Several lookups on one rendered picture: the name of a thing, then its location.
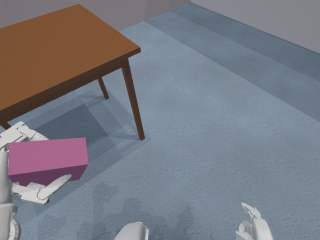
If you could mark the left robot thigh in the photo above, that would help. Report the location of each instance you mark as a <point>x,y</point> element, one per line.
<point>134,231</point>

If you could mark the left robot forearm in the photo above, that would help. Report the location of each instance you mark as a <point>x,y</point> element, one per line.
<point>10,228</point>

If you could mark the sponge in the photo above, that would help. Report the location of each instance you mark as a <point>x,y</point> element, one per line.
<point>44,161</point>

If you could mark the robot right hand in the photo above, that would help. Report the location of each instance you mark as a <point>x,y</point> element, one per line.
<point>258,230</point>

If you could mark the robot left hand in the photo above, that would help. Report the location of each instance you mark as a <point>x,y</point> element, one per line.
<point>34,193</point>

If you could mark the table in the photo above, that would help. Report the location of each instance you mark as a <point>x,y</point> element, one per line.
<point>46,57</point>

